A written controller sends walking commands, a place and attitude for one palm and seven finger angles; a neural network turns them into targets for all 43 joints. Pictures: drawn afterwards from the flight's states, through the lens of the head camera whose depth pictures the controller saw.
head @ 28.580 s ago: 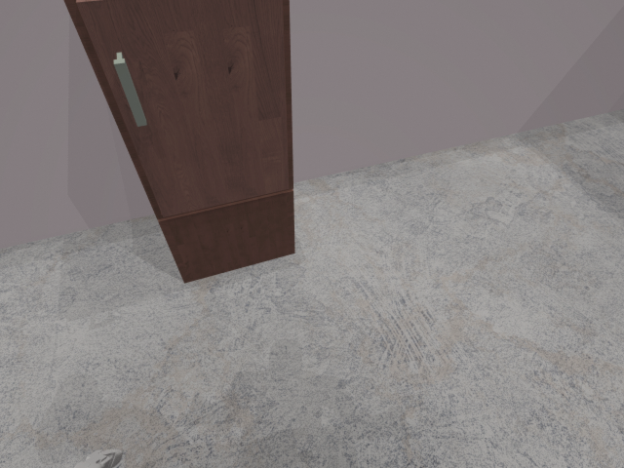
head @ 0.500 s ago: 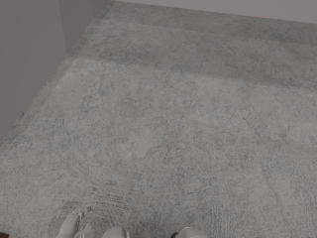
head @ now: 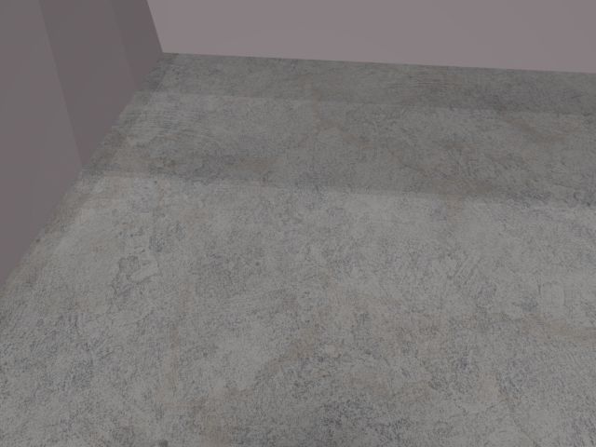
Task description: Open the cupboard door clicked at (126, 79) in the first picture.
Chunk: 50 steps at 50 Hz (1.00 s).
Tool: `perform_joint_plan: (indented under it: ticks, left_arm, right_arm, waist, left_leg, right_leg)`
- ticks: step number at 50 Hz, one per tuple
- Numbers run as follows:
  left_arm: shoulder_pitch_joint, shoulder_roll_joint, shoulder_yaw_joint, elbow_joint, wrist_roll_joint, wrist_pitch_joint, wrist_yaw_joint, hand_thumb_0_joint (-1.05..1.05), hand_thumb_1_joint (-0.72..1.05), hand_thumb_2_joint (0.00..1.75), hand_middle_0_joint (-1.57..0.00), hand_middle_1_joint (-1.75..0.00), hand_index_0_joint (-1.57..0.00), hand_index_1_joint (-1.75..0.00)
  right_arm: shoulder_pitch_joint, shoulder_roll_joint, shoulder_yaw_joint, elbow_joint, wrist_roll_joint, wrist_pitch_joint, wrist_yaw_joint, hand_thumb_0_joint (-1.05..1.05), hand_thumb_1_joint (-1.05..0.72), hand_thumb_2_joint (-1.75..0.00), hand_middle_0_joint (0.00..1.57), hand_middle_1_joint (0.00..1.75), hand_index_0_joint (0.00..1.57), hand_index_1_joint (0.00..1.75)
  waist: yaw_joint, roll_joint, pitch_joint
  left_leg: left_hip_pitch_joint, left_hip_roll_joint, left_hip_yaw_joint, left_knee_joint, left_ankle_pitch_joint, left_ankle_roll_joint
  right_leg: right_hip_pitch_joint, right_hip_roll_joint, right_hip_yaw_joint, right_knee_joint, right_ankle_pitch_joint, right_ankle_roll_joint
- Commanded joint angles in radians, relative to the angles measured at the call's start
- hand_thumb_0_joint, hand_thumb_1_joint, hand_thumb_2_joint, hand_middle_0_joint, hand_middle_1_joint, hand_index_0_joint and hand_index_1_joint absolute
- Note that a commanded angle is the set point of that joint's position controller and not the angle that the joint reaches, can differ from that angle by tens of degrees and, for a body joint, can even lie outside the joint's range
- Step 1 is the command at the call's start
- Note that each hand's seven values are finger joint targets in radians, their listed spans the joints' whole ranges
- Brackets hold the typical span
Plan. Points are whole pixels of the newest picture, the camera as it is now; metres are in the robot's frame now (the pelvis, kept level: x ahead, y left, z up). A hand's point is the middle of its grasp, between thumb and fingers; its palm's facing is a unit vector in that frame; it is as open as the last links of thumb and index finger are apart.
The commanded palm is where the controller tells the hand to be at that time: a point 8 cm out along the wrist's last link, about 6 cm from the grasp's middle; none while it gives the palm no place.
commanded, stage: walk to a spot facing it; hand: left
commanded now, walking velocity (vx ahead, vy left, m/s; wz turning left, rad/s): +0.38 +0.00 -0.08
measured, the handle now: out of the picture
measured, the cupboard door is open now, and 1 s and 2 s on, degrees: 44 44 44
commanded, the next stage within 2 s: turn to face it in 0.30 s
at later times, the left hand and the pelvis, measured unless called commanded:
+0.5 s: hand (217, 326) +0.33 +0.17 -0.16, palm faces -0.02 -0.98 -0.19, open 7.4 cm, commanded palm none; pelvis +0.25 -0.02 +0.01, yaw -2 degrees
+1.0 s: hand (215, 269) +0.45 +0.19 -0.15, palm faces +0.29 -0.92 -0.25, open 7.4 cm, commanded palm none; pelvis +0.39 -0.04 +0.00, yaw +17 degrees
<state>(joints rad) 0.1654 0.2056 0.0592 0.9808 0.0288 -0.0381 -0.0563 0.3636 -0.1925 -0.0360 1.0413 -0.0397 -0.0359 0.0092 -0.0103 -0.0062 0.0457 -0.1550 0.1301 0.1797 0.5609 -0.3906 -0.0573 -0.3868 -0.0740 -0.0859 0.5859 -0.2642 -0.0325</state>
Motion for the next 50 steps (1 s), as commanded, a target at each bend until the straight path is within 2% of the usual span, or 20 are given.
perform_joint_plan:
  ticks: [1,5,11,12,13,14,15,18,20,24,26,27,29,31,37,38,39,40,46,50]
  left_arm:
    - [0.321,0.239,0.071,0.059,-0.012,-0.008,0.052,0.0,0.9,0.9,-0.2,-0.3,-0.2,-0.3]
    - [0.15,0.104,0.032,0.031,-0.001,-0.028,0.062,0.0,0.9,0.9,-0.2,-0.3,-0.2,-0.3]
    - [0.108,0.137,0.039,0.053,-0.013,-0.031,0.048,0.0,0.9,0.9,-0.2,-0.3,-0.2,-0.3]
    - [0.097,0.11,0.034,0.043,-0.014,-0.029,0.044,0.0,0.9,0.9,-0.2,-0.3,-0.2,-0.3]
    - [0.116,0.052,0.024,0.02,-0.018,-0.027,0.04,0.0,0.9,0.9,-0.2,-0.3,-0.2,-0.3]
    - [0.07,0.039,0.01,-0.019,-0.017,-0.034,0.039,0.0,0.9,0.9,-0.2,-0.3,-0.2,-0.3]
    - [-0.015,0.041,0.009,-0.041,-0.008,-0.038,0.043,0.0,0.9,0.9,-0.2,-0.3,-0.2,-0.3]
    - [-0.054,0.029,0.01,-0.033,-0.008,-0.02,0.027,0.0,0.9,0.9,-0.2,-0.3,-0.2,-0.3]
    - [-0.028,-0.001,0.0,-0.021,-0.01,-0.005,0.018,0.0,0.9,0.9,-0.2,-0.3,-0.2,-0.3]
    - [0.166,0.046,0.013,0.058,-0.005,-0.02,0.031,0.0,0.9,0.9,-0.2,-0.3,-0.2,-0.3]
    - [0.249,0.214,0.046,0.065,-0.005,-0.019,0.055,0.0,0.9,0.9,-0.2,-0.3,-0.2,-0.3]
    - [0.229,0.213,0.045,0.054,-0.003,-0.01,0.061,0.0,0.9,0.9,-0.2,-0.3,-0.2,-0.3]
    - [0.156,0.141,0.035,0.039,-0.003,-0.012,0.08,0.0,0.9,0.9,-0.2,-0.3,-0.2,-0.3]
    - [0.113,0.121,0.032,0.02,-0.001,-0.008,0.086,0.0,0.9,0.9,-0.2,-0.3,-0.2,-0.3]
    - [0.031,0.138,0.043,-0.046,-0.018,0.003,0.078,0.0,0.9,0.9,-0.2,-0.3,-0.2,-0.3]
    - [0.036,0.096,0.037,-0.082,-0.027,0.011,0.074,0.0,0.9,0.9,-0.2,-0.3,-0.2,-0.3]
    - [-0.016,0.066,0.02,-0.129,-0.029,0.019,0.078,0.0,0.9,0.9,-0.2,-0.3,-0.2,-0.3]
    - [-0.086,0.081,0.02,-0.162,-0.016,0.032,0.085,0.0,0.9,0.9,-0.2,-0.3,-0.2,-0.3]
    - [-0.051,0.067,0.023,-0.128,-0.02,0.056,0.064,0.0,0.9,0.9,-0.2,-0.3,-0.2,-0.3]
    - [0.082,0.09,0.032,-0.111,-0.017,0.047,0.064,0.0,0.9,0.9,-0.2,-0.3,-0.2,-0.3]
  right_arm:
    - [-0.198,-0.097,-0.025,-0.138,0.022,-0.014,0.004,0.0,-0.9,-0.9,0.2,0.3,0.2,0.3]
    - [-0.161,-0.047,-0.019,-0.08,0.013,-0.002,0.007,0.0,-0.9,-0.9,0.2,0.3,0.2,0.3]
    - [-0.034,-0.047,-0.023,-0.035,0.011,-0.021,0.017,0.0,-0.9,-0.9,0.2,0.3,0.2,0.3]
    - [0.074,-0.101,-0.037,-0.002,0.008,-0.03,0.007,0.0,-0.9,-0.9,0.2,0.3,0.2,0.3]
    - [0.201,-0.204,-0.06,0.024,-0.009,-0.039,-0.006,0.0,-0.9,-0.9,0.2,0.3,0.2,0.3]
    - [0.286,-0.257,-0.069,0.031,-0.012,-0.028,-0.021,0.0,-0.9,-0.9,0.2,0.3,0.2,0.3]
    - [0.255,-0.243,-0.066,0.033,-0.011,-0.026,-0.022,0.0,-0.9,-0.9,0.2,0.3,0.2,0.3]
    - [0.075,-0.136,-0.035,-0.015,-0.006,-0.04,-0.031,0.0,-0.9,-0.9,0.2,0.3,0.2,0.3]
    - [0.013,-0.143,-0.033,-0.021,-0.006,-0.041,-0.03,0.0,-0.9,-0.9,0.2,0.3,0.2,0.3]
    - [-0.047,-0.117,-0.027,-0.015,0.018,-0.012,-0.022,0.0,-0.9,-0.9,0.2,0.3,0.2,0.3]
    - [-0.072,-0.05,-0.015,-0.055,0.026,0.01,-0.009,0.0,-0.9,-0.9,0.2,0.3,0.2,0.3]
    - [-0.117,-0.045,-0.02,-0.063,0.024,0.013,-0.011,0.0,-0.9,-0.9,0.2,0.3,0.2,0.3]
    - [-0.151,-0.053,-0.024,-0.062,0.027,0.019,-0.02,0.0,-0.9,-0.9,0.2,0.3,0.2,0.3]
    - [-0.145,-0.02,-0.017,-0.053,0.032,0.03,-0.01,0.0,-0.9,-0.9,0.2,0.3,0.2,0.3]
    - [0.0,-0.065,-0.03,-0.054,0.014,0.035,0.01,0.0,-0.9,-0.9,0.2,0.3,0.2,0.3]
    - [0.067,-0.169,-0.053,-0.063,0.002,0.028,0.003,0.0,-0.9,-0.9,0.2,0.3,0.2,0.3]
    - [0.121,-0.258,-0.072,-0.062,0.005,0.031,-0.01,0.0,-0.9,-0.9,0.2,0.3,0.2,0.3]
    - [0.112,-0.27,-0.075,-0.063,0.006,0.035,-0.02,0.0,-0.9,-0.9,0.2,0.3,0.2,0.3]
    - [-0.133,-0.228,-0.067,-0.15,0.004,0.038,-0.031,0.0,-0.9,-0.9,0.2,0.3,0.2,0.3]
    - [-0.234,-0.242,-0.08,-0.194,0.012,0.064,-0.02,0.0,-0.9,-0.9,0.2,0.3,0.2,0.3]
  waist:
    - [0.16,-0.231,-0.042]
    - [0.032,-0.144,-0.007]
    - [-0.042,-0.029,-0.023]
    - [-0.091,0.055,-0.066]
    - [-0.13,0.26,-0.142]
    - [-0.159,0.319,-0.17]
    - [-0.154,0.206,-0.102]
    - [-0.057,0.176,0.026]
    - [-0.02,0.157,-0.007]
    - [0.061,0.006,-0.093]
    - [0.104,-0.304,-0.093]
    - [0.118,-0.243,-0.065]
    - [0.078,-0.294,-0.016]
    - [0.047,-0.207,-0.041]
    - [-0.051,-0.032,-0.133]
    - [-0.081,0.216,-0.195]
    - [-0.116,0.358,-0.241]
    - [-0.115,0.17,-0.199]
    - [-0.016,0.194,-0.123]
    - [0.045,0.127,-0.123]
  left_leg:
    - [-0.63,-0.02,-0.107,0.609,-0.191,0.038]
    - [-0.426,0.036,-0.129,0.394,-0.038,0.016]
    - [-0.03,-0.073,-0.001,-0.07,0.228,0.023]
    - [0.121,-0.029,-0.064,-0.102,0.2,0.051]
    - [0.288,0.191,-0.381,-0.174,0.16,0.148]
    - [0.358,0.361,-0.623,-0.279,0.201,0.259]
    - [0.267,0.366,-0.594,-0.278,0.212,0.279]
    - [0.059,0.295,-0.385,-0.313,0.345,0.218]
    - [-0.014,0.212,-0.189,-0.294,0.434,0.171]
    - [-0.207,0.036,-0.096,-0.073,0.191,0.088]
    - [-0.422,-0.083,-0.038,0.285,-0.247,0.025]
    - [-0.434,-0.071,-0.095,0.433,-0.26,0.032]
    - [-0.508,-0.024,-0.153,0.557,-0.195,0.017]
    - [-0.437,-0.019,-0.131,0.439,-0.162,0.014]
    - [-0.022,-0.092,-0.017,-0.067,0.377,0.044]
    - [0.138,0.123,-0.322,-0.097,0.745,0.161]
    - [0.19,0.331,-0.589,-0.145,1.045,0.317]
    - [0.136,0.337,-0.578,-0.139,0.872,0.331]
    - [-0.044,0.132,-0.344,-0.147,0.63,0.2]
    - [-0.215,0.06,-0.368,-0.084,0.335,0.149]
  right_leg:
    - [0.509,-0.361,0.644,-0.406,-0.311,-0.247]
    - [0.25,-0.247,0.272,-0.365,0.079,-0.158]
    - [0.146,-0.118,0.106,-0.222,0.061,-0.08]
    - [0.077,-0.076,0.063,-0.046,0.113,-0.053]
    - [-0.11,0.029,-0.019,0.252,-0.027,0.002]
    - [-0.258,0.095,-0.005,0.525,-0.311,0.012]
    - [-0.326,0.048,0.066,0.663,-0.307,-0.003]
    - [-0.314,-0.059,0.105,0.582,-0.15,0.027]
    - [-0.12,-0.049,0.048,0.282,-0.136,0.034]
    - [0.337,0.016,-0.034,-0.094,0.118,0.046]
    - [0.424,-0.385,0.379,-0.339,0.044,-0.106]
    - [0.373,-0.411,0.385,-0.338,0.101,-0.158]
    - [0.377,-0.385,0.243,-0.247,0.538,-0.15]
    - [0.372,-0.335,0.062,-0.191,0.695,-0.106]
    - [0.221,-0.227,-0.148,0.12,0.556,0.038]
    - [0.011,-0.113,-0.174,0.341,0.165,0.106]
    - [-0.136,-0.012,-0.064,0.574,-0.465,0.125]
    - [-0.183,-0.01,0.045,0.651,-0.437,0.111]
    - [-0.066,0.007,0.048,0.361,-0.223,0.117]
    - [0.206,0.062,-0.006,-0.028,-0.014,0.106]
